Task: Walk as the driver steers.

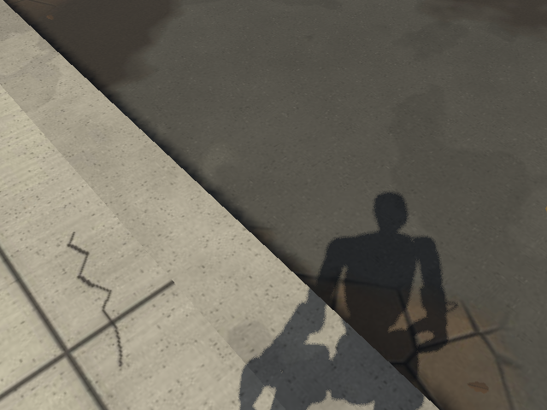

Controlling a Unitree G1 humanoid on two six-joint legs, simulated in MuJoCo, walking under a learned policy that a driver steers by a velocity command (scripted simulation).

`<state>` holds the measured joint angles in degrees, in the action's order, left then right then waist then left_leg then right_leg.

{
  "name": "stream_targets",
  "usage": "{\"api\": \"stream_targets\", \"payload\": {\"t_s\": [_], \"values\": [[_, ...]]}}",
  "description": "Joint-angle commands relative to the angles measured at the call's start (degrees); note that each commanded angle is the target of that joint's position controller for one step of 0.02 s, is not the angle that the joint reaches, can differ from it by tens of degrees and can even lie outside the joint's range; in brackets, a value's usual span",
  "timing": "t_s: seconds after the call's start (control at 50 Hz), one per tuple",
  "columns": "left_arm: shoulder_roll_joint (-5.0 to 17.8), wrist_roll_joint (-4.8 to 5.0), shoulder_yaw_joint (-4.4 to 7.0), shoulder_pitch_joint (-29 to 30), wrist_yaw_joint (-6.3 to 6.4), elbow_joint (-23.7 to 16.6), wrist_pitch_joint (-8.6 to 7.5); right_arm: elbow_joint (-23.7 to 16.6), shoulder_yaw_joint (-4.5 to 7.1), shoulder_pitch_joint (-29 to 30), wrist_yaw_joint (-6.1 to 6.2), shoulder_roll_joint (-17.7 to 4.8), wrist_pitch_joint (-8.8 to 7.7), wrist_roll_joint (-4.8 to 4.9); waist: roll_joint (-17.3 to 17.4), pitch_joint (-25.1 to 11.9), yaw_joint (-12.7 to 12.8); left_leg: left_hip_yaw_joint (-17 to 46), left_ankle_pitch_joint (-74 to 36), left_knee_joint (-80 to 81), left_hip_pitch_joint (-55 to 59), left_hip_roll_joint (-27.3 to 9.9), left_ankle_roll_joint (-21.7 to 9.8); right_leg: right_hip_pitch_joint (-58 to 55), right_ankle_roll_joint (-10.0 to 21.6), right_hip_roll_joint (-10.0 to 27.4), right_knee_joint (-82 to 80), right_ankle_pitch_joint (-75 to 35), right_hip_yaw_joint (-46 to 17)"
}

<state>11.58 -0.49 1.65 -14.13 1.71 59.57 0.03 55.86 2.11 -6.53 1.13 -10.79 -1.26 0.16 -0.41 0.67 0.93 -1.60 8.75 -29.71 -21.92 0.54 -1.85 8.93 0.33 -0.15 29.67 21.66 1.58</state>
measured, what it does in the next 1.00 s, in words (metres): walks ahead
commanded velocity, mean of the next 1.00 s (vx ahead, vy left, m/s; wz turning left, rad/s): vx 0.11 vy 0.00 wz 0.00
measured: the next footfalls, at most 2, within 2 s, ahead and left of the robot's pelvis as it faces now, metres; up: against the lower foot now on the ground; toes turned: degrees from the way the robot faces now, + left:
right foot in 1.48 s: +0.52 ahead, -0.16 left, +0.00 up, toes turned -14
left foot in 1.90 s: +0.79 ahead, -0.03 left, +0.00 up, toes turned -17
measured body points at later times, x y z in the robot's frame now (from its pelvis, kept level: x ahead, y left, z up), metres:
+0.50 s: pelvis +0.00 -0.01 +0.00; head +0.02 +0.00 +0.45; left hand -0.03 +0.22 -0.16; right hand +0.09 -0.25 -0.15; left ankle +0.07 +0.10 -0.73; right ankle -0.06 -0.11 -0.73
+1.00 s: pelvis +0.09 +0.04 +0.00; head +0.10 +0.06 +0.45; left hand +0.07 +0.29 -0.16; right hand +0.15 -0.23 -0.14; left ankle +0.10 +0.13 -0.73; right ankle -0.03 -0.10 -0.65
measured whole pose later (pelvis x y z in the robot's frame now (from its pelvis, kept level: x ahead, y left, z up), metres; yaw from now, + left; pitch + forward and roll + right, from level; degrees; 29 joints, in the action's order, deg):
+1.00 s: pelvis +0.09 +0.04 +0.00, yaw +0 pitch +0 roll +0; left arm 12.5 2.5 3.3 -22.7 0.8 60.5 -4.6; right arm 62.0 4.2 -11.6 -1.1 -12.9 -6.2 1.1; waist -2.2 0.9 -0.7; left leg -5.0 17.3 -33.5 -16.3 0.6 -3.3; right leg 16.6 2.5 0.9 63.6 25.1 -2.6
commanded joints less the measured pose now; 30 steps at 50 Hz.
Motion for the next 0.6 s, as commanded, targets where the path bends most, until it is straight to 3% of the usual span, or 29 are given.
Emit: {"api": "stream_targets", "payload": {"t_s": [0.02, 0.28, 0.6], "values": [[5.3, 0.05, 1.11, -5.7, 0.06, 0.6, -1.18, -1.2, 1.65, -0.4, 0.5, -6.9, -0.83, 0.24, 0.8, -4.0, -0.1, 6.0, -16.3, 1.6, 13.7, -5.0, -4.6, 6.4, 1.4, 2.5, -5.9, -9.6, -2.0], [3.3, 0.16, 0.71, -8.3, 0.59, 2.6, -0.93, 2.1, 1.96, 1.1, 0.73, -6.0, 1.35, 0.14, 0.2, 0.3, -0.4, 4.7, -9.7, 1.7, 13.5, -3.5, -3.5, 8.3, 1.5, 2.7, -7.0, -6.8, -1.9], [1.4, 0.17, 0.48, -11.4, 0.81, 3.4, -1.43, 5.2, 1.68, 0.3, 1.18, -5.4, 1.74, 0.1, 0.1, 2.7, -0.8, 4.8, -4.1, 3.6, 13.0, -3.0, -2.3, 9.1, 1.7, 2.6, -9.3, -3.0, -1.7]]}}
